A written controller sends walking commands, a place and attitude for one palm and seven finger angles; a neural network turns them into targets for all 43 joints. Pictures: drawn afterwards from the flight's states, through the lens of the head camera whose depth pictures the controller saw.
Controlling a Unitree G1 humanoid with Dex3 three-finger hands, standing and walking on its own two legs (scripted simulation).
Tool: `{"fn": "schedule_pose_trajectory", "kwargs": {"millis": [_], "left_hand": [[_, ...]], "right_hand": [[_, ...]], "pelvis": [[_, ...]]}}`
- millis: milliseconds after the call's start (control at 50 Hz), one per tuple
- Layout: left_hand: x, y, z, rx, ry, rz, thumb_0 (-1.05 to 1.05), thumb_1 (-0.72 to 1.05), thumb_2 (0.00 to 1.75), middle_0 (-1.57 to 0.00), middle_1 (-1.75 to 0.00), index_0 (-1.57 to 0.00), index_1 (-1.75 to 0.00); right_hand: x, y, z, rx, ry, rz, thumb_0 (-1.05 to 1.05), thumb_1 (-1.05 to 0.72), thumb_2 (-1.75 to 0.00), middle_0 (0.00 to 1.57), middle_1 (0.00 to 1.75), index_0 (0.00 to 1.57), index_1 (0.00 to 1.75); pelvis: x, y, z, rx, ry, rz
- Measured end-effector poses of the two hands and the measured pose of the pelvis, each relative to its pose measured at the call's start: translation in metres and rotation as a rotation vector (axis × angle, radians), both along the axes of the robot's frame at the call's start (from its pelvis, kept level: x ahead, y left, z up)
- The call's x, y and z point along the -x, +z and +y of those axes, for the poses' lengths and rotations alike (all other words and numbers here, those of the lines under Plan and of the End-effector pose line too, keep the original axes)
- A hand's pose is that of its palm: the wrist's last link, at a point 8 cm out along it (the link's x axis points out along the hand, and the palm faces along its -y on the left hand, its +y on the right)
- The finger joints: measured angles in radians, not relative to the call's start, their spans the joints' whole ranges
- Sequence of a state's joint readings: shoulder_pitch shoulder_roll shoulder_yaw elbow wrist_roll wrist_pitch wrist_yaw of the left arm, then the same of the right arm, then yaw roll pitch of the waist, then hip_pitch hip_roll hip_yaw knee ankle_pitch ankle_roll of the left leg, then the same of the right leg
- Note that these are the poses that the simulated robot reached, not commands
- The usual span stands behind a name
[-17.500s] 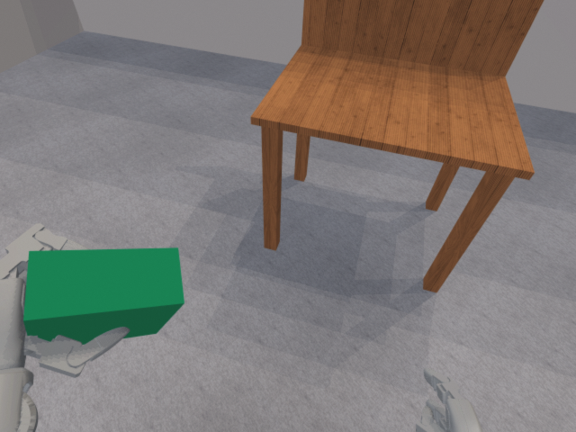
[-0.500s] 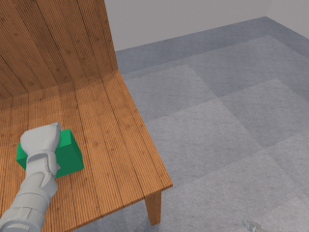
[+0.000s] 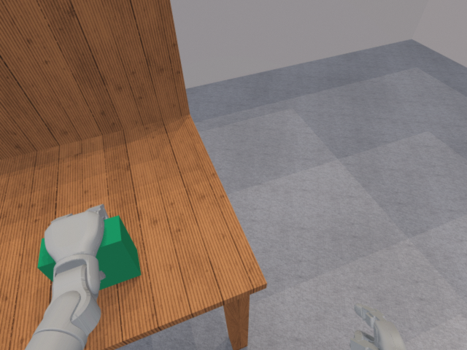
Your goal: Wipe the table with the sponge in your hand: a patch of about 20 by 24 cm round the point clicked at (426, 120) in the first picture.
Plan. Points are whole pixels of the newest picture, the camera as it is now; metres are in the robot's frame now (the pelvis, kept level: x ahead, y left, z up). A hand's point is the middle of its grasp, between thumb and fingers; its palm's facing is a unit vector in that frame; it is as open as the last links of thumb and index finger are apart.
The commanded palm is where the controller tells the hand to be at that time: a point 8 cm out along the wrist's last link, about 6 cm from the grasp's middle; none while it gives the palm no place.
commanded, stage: wipe back along the middle lane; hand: left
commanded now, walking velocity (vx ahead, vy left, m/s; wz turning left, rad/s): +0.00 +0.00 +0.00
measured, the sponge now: (99, 264) +0.27 +0.30 -0.05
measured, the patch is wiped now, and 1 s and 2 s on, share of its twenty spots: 0.70 0.80 0.85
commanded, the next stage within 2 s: slide across to the third lane in 0.52 s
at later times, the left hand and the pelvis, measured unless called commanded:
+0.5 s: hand (87, 274) +0.23 +0.28 +0.01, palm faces -0.03 -0.06 -1.00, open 10.3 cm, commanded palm +0.18 +0.26 +0.03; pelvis +0.01 +0.00 +0.00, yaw -1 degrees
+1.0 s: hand (97, 282) +0.22 +0.26 +0.01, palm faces -0.05 -0.05 -1.00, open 10.3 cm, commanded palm +0.20 +0.22 +0.05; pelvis -0.01 +0.00 +0.00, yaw +0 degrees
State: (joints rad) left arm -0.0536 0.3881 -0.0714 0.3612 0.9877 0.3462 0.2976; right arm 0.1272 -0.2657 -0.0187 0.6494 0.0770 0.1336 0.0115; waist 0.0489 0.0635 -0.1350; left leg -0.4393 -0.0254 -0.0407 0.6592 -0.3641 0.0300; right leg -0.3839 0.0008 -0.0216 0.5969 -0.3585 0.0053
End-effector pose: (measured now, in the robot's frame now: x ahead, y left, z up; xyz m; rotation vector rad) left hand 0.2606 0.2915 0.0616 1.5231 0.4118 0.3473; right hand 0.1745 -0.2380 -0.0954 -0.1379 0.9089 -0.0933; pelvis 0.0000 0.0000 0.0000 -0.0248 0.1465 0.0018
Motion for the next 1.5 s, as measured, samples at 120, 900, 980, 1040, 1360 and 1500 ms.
{"fn": "schedule_pose_trajectory", "kwargs": {"millis": [120, 900, 980, 1040, 1360, 1500], "left_hand": [[0.008, 0.0, -0.005, 0.003, 0.001, 0.002, 0.0, -0.51, 1.05, -0.68, -1.34, -0.7, -1.34], [0.061, 0.0, -0.029, 0.036, 0.004, 0.014, 0.0, -0.51, 1.05, -0.68, -1.34, -0.7, -1.35], [0.059, 0.001, -0.037, 0.032, -0.012, 0.014, 0.0, -0.51, 1.05, -0.68, -1.34, -0.7, -1.35], [0.056, 0.001, -0.043, 0.028, -0.024, 0.011, -0.01, -0.51, 1.05, -0.68, -1.34, -0.7, -1.35], [0.036, 0.001, -0.078, 0.016, -0.057, 0.003, -0.01, -0.51, 1.05, -0.68, -1.34, -0.7, -1.34], [0.03, 0.001, -0.09, 0.024, -0.067, 0.001, -0.01, -0.51, 1.05, -0.68, -1.34, -0.7, -1.34]], "right_hand": [[-0.006, 0.002, 0.002, -0.007, 0.01, -0.017, 0.01, -0.91, -0.9, 0.2, 0.3, 0.2, 0.3], [-0.022, 0.012, 0.011, -0.025, 0.047, -0.109, 0.01, -0.91, -0.9, 0.2, 0.3, 0.2, 0.3], [-0.022, 0.01, 0.015, -0.037, 0.058, -0.106, 0.01, -0.91, -0.9, 0.2, 0.3, 0.2, 0.3], [-0.02, 0.007, 0.017, -0.044, 0.063, -0.098, 0.01, -0.91, -0.9, 0.2, 0.3, 0.2, 0.3], [-0.011, 0.004, 0.004, -0.06, 0.053, -0.074, 0.02, -0.91, -0.9, 0.2, 0.3, 0.2, 0.3], [-0.009, 0.005, -0.007, -0.06, 0.038, -0.071, 0.01, -0.91, -0.9, 0.2, 0.3, 0.2, 0.3]], "pelvis": [[-0.001, 0.0, -0.001, -0.002, -0.001, -0.008], [0.008, 0.002, -0.004, -0.009, 0.0, -0.066], [0.011, 0.002, -0.005, -0.01, 0.003, -0.066], [0.013, 0.001, -0.006, -0.012, 0.004, -0.064], [0.021, 0.0, -0.017, -0.019, 0.009, -0.067], [0.022, 0.001, -0.023, -0.024, 0.002, -0.07]]}}
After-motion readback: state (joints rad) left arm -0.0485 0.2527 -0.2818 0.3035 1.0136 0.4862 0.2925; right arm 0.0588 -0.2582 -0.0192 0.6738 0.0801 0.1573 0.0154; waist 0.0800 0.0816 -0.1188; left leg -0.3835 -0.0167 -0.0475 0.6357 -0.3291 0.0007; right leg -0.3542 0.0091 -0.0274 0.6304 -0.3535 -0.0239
